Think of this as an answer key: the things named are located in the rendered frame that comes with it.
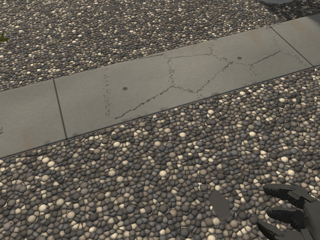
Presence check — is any right robot hand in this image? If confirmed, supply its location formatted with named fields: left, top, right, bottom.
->
left=257, top=183, right=320, bottom=240

